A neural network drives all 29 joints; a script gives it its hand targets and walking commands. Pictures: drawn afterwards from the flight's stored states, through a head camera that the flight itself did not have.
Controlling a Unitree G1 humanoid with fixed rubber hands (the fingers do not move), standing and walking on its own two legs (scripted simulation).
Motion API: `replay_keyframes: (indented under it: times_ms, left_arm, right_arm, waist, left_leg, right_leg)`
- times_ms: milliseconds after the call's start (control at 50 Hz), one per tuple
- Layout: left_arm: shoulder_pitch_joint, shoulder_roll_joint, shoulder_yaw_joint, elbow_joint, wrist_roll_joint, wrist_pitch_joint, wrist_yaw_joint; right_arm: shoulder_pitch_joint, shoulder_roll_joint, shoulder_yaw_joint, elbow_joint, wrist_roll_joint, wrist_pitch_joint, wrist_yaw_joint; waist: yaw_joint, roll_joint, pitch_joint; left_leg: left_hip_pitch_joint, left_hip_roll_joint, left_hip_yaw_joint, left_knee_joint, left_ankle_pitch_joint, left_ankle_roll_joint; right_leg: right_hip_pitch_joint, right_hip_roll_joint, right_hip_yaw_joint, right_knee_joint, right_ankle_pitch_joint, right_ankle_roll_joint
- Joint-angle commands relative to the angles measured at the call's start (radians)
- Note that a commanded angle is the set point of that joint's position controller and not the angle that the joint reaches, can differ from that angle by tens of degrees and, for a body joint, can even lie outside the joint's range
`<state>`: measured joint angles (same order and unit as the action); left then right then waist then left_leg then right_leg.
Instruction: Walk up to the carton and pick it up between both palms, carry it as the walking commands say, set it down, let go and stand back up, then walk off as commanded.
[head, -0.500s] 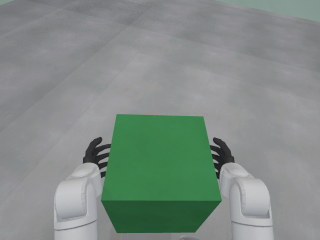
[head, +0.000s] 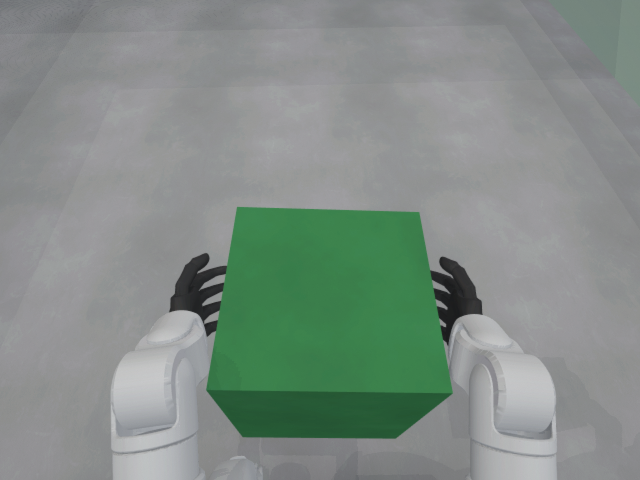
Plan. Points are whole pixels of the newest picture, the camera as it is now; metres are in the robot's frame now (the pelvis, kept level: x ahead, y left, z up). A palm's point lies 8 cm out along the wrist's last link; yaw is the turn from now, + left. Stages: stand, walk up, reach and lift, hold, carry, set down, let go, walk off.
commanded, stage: carry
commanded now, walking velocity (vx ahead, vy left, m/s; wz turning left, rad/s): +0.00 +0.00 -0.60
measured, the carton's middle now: (323, 333) +0.29 -0.01 +0.00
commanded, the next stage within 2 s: none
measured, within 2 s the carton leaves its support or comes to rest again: neither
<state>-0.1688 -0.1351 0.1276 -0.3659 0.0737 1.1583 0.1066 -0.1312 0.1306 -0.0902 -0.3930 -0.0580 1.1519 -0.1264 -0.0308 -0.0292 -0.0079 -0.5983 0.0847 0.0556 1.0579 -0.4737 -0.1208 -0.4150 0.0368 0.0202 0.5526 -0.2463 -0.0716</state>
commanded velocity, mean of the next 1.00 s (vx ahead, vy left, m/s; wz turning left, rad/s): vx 0.00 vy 0.00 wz -0.60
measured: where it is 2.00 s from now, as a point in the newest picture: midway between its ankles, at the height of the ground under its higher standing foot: outside the picture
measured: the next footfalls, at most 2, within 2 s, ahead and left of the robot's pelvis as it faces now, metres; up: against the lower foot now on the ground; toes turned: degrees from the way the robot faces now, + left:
left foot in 0.26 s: +0.02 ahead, +0.13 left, +0.00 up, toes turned +0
right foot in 0.64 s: -0.04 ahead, -0.08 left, +0.00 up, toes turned -30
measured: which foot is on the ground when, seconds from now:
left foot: up 0.00-0.24, down 0.26-0.64, up 0.66-1.00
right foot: down 0.00-0.26, up 0.28-0.62, down 0.64-1.00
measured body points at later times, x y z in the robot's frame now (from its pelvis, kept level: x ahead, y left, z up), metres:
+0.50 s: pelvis -0.03 +0.04 +0.00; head +0.00 +0.07 +0.45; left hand +0.29 +0.13 +0.06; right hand +0.21 -0.17 +0.07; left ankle -0.02 +0.13 -0.74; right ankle -0.07 -0.09 -0.67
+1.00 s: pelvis -0.06 +0.03 +0.00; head -0.02 +0.01 +0.45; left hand +0.27 -0.01 +0.06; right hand +0.09 -0.26 +0.06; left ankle +0.02 +0.16 -0.69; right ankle -0.08 -0.06 -0.74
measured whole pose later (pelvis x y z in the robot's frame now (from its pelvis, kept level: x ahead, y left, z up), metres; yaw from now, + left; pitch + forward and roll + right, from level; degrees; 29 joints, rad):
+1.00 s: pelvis -0.06 +0.03 +0.00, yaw -34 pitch +7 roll +2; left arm -0.17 -0.13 0.13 -0.38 0.08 1.17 0.11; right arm -0.16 0.13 -0.10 -0.37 -0.06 1.16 -0.11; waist -0.02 -0.05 -0.03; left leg -0.55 0.05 0.05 0.91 -0.47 -0.09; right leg -0.45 0.05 0.06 0.55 -0.21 -0.05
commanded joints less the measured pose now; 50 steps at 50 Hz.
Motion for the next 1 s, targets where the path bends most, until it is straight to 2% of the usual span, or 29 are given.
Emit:
replay_keyframes:
  times_ms: [0,60,140,180,200,220,240,260,280,300,320,360,400,440,500,560,580,600,620,640,660,680,700,720,760,780,800,860,980]
  left_arm:
    - [-0.389,-0.852,-0.704,-0.096,-0.360,0.001,-0.261]
    - [-0.402,-0.838,-0.705,-0.102,-0.366,0.010,-0.266]
    - [-0.423,-0.830,-0.715,-0.095,-0.367,0.024,-0.265]
    - [-0.440,-0.830,-0.723,-0.095,-0.369,0.029,-0.264]
    - [-0.447,-0.834,-0.724,-0.089,-0.369,0.030,-0.261]
    - [-0.449,-0.839,-0.727,-0.075,-0.368,0.033,-0.260]
    - [-0.450,-0.842,-0.728,-0.071,-0.367,0.033,-0.260]
    - [-0.464,-0.852,-0.734,-0.068,-0.365,0.035,-0.257]
    - [-0.527,-0.863,-0.758,-0.078,-0.372,0.035,-0.259]
    - [-0.571,-0.876,-0.771,-0.079,-0.393,0.032,-0.265]
    - [-0.608,-0.898,-0.785,-0.090,-0.418,0.028,-0.272]
    - [-0.599,-0.907,-0.791,-0.117,-0.435,0.020,-0.270]
    - [-0.560,-0.891,-0.791,-0.100,-0.439,0.023,-0.262]
    - [-0.546,-0.890,-0.800,-0.090,-0.437,0.028,-0.253]
    - [-0.518,-0.880,-0.790,-0.082,-0.419,0.031,-0.247]
    - [-0.487,-0.888,-0.763,-0.040,-0.397,0.036,-0.255]
    - [-0.480,-0.892,-0.754,-0.028,-0.389,0.037,-0.258]
    - [-0.476,-0.902,-0.745,-0.011,-0.383,0.035,-0.261]
    - [-0.477,-0.907,-0.735,-0.004,-0.380,0.034,-0.263]
    - [-0.440,-0.896,-0.721,0.023,-0.355,0.027,-0.262]
    - [-0.396,-0.915,-0.698,0.030,-0.344,0.017,-0.263]
    - [-0.425,-0.924,-0.706,-0.014,-0.359,0.011,-0.265]
    - [-0.445,-0.929,-0.710,-0.025,-0.367,0.008,-0.266]
    - [-0.453,-0.927,-0.715,-0.054,-0.367,0.001,-0.261]
    - [-0.454,-0.933,-0.712,-0.075,-0.365,-0.006,-0.253]
    - [-0.443,-0.923,-0.713,-0.087,-0.362,-0.008,-0.251]
    - [-0.435,-0.921,-0.711,-0.091,-0.363,-0.010,-0.252]
    - [-0.396,-0.884,-0.704,-0.097,-0.351,-0.005,-0.251]
    - [-0.404,-0.849,-0.715,-0.094,-0.356,0.012,-0.258]
  right_arm:
    - [-0.480,0.903,0.757,-0.099,0.388,-0.001,0.252]
    - [-0.475,0.893,0.744,-0.084,0.380,0.008,0.251]
    - [-0.472,0.876,0.712,-0.054,0.367,0.017,0.252]
    - [-0.474,0.874,0.696,-0.044,0.362,0.023,0.254]
    - [-0.463,0.875,0.691,-0.032,0.357,0.026,0.256]
    - [-0.465,0.868,0.679,-0.023,0.346,0.028,0.257]
    - [-0.449,0.859,0.673,-0.013,0.336,0.028,0.262]
    - [-0.428,0.847,0.670,0.001,0.328,0.025,0.272]
    - [-0.425,0.866,0.658,0.012,0.327,0.021,0.281]
    - [-0.432,0.877,0.655,0.018,0.319,0.019,0.280]
    - [-0.479,0.888,0.657,-0.010,0.325,0.011,0.280]
    - [-0.498,0.897,0.652,-0.052,0.336,0.000,0.276]
    - [-0.469,0.859,0.627,-0.058,0.322,0.007,0.268]
    - [-0.436,0.843,0.611,-0.040,0.312,0.015,0.266]
    - [-0.390,0.838,0.619,-0.020,0.296,0.021,0.270]
    - [-0.416,0.838,0.641,-0.031,0.293,0.020,0.273]
    - [-0.414,0.846,0.646,-0.019,0.291,0.020,0.273]
    - [-0.423,0.854,0.654,-0.012,0.295,0.020,0.275]
    - [-0.435,0.850,0.653,-0.011,0.297,0.021,0.279]
    - [-0.454,0.871,0.670,-0.022,0.299,0.025,0.280]
    - [-0.521,0.884,0.719,-0.065,0.333,0.021,0.282]
    - [-0.536,0.900,0.740,-0.088,0.350,0.012,0.283]
    - [-0.540,0.923,0.747,-0.077,0.364,0.008,0.281]
    - [-0.544,0.942,0.752,-0.075,0.378,0.003,0.283]
    - [-0.552,0.956,0.751,-0.093,0.397,-0.005,0.282]
    - [-0.537,0.954,0.748,-0.096,0.396,-0.009,0.278]
    - [-0.550,0.957,0.753,-0.119,0.399,-0.013,0.273]
    - [-0.503,0.938,0.742,-0.100,0.385,-0.006,0.268]
    - [-0.471,0.909,0.709,-0.067,0.358,0.006,0.263]
  waist:
    - [0.050,-0.124,-0.416]
    - [0.048,-0.167,-0.390]
    - [0.049,-0.139,-0.379]
    - [0.043,-0.148,-0.359]
    - [0.032,-0.132,-0.370]
    - [0.024,-0.092,-0.389]
    - [0.017,0.048,-0.387]
    - [0.011,0.323,-0.368]
    - [0.010,0.294,-0.334]
    - [0.014,0.196,-0.282]
    - [0.018,0.139,-0.241]
    - [0.028,0.161,-0.243]
    - [0.027,0.206,-0.273]
    - [0.021,0.264,-0.316]
    - [0.009,0.285,-0.357]
    - [0.007,0.268,-0.354]
    - [0.019,0.224,-0.356]
    - [0.030,0.154,-0.346]
    - [0.038,0.052,-0.358]
    - [0.041,-0.217,-0.382]
    - [0.047,-0.287,-0.402]
    - [0.045,-0.191,-0.417]
    - [0.043,-0.125,-0.425]
    - [0.041,-0.092,-0.413]
    - [0.040,-0.072,-0.424]
    - [0.044,-0.067,-0.441]
    - [0.044,-0.100,-0.434]
    - [0.048,-0.104,-0.434]
    - [0.047,-0.154,-0.400]
  left_leg:
    - [-0.035,-0.019,-0.013,-0.063,0.014,0.005]
    - [-0.004,-0.044,-0.007,-0.142,0.016,0.017]
    - [0.111,-0.078,0.007,-0.295,0.020,0.035]
    - [0.219,-0.093,0.043,-0.458,0.055,0.045]
    - [0.349,-0.087,0.077,-0.594,0.163,0.053]
    - [0.494,-0.030,0.050,-0.660,0.210,0.068]
    - [0.609,0.132,-0.103,-0.721,0.230,0.119]
    - [0.638,0.398,-0.336,-0.736,0.443,0.248]
    - [0.504,0.449,-0.277,-0.741,0.451,0.312]
    - [0.428,0.381,-0.221,-0.735,0.442,0.289]
    - [0.392,0.324,-0.136,-0.728,0.414,0.252]
    - [0.432,0.249,-0.011,-0.672,0.517,0.210]
    - [0.500,0.221,0.071,-0.609,0.691,0.201]
    - [0.559,0.229,0.084,-0.579,0.776,0.209]
    - [0.606,0.256,0.103,-0.534,0.849,0.202]
    - [0.620,0.276,0.111,-0.477,0.790,0.174]
    - [0.601,0.277,0.125,-0.431,0.755,0.139]
    - [0.504,0.264,0.137,-0.370,0.686,0.090]
    - [0.320,0.240,0.131,-0.255,0.509,0.047]
    - [0.035,0.106,0.139,-0.078,-0.024,-0.004]
    - [-0.085,0.056,0.056,0.024,-0.229,0.011]
    - [-0.117,0.062,0.011,0.089,-0.206,0.020]
    - [-0.134,0.060,-0.011,0.101,-0.166,0.023]
    - [-0.135,0.066,-0.028,0.099,-0.118,0.017]
    - [-0.095,0.050,-0.028,0.072,-0.050,0.007]
    - [-0.083,0.033,-0.023,0.047,-0.042,0.006]
    - [-0.069,0.029,-0.020,0.029,-0.026,0.008]
    - [-0.037,-0.010,-0.007,-0.026,-0.015,0.013]
    - [0.097,-0.057,0.006,-0.251,0.017,0.036]
  right_leg:
    - [0.415,-0.261,0.246,-0.062,0.685,-0.063]
    - [0.378,-0.250,0.292,-0.081,0.625,-0.055]
    - [0.300,-0.230,0.332,-0.103,0.438,-0.044]
    - [0.232,-0.194,0.309,-0.089,0.355,-0.023]
    - [0.163,-0.168,0.268,-0.060,0.301,0.003]
    - [0.066,-0.132,0.232,-0.035,0.206,0.034]
    - [-0.070,-0.065,0.162,0.101,0.020,0.067]
    - [-0.269,0.054,0.022,0.393,-0.338,0.113]
    - [-0.255,-0.056,-0.022,0.579,-0.350,0.115]
    - [-0.236,-0.060,-0.012,0.646,-0.300,0.105]
    - [-0.236,-0.064,-0.018,0.684,-0.236,0.113]
    - [-0.239,-0.060,-0.047,0.631,-0.174,0.133]
    - [-0.224,-0.038,-0.099,0.509,-0.198,0.145]
    - [-0.196,-0.024,-0.136,0.401,-0.217,0.139]
    - [-0.138,-0.004,-0.177,0.251,-0.186,0.122]
    - [-0.074,0.011,-0.202,0.072,-0.128,0.101]
    - [-0.004,0.004,-0.191,-0.072,0.004,0.093]
    - [0.114,-0.030,-0.139,-0.175,0.132,0.082]
    - [0.277,-0.138,0.001,-0.159,0.333,0.051]
    - [0.482,-0.347,0.278,-0.035,1.003,-0.070]
    - [0.552,-0.366,0.335,0.007,1.262,-0.134]
    - [0.577,-0.356,0.287,0.008,1.248,-0.134]
    - [0.580,-0.344,0.246,0.005,1.128,-0.120]
    - [0.535,-0.327,0.227,-0.011,1.023,-0.110]
    - [0.477,-0.283,0.194,-0.017,0.919,-0.096]
    - [0.479,-0.279,0.202,-0.020,0.880,-0.094]
    - [0.450,-0.269,0.187,-0.028,0.841,-0.095]
    - [0.413,-0.259,0.235,-0.065,0.688,-0.088]
    - [0.303,-0.233,0.278,-0.081,0.529,-0.066]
